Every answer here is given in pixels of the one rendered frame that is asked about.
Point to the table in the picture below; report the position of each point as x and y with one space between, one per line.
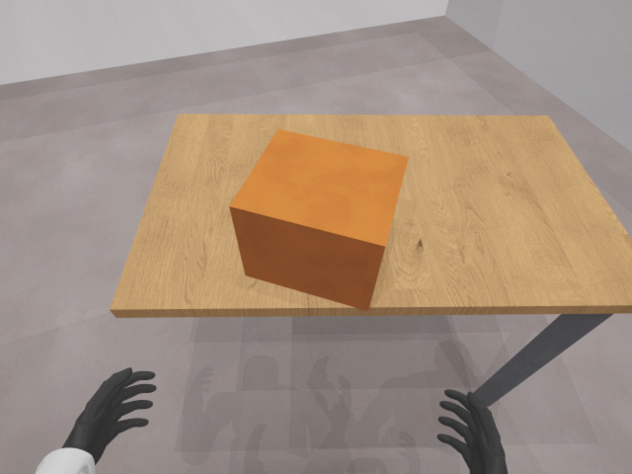
496 215

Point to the carton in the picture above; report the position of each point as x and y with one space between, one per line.
314 215

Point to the robot left forearm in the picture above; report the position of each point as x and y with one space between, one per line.
67 461

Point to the robot right hand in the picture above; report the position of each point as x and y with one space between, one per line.
483 452

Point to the robot left hand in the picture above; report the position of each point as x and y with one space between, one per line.
99 423

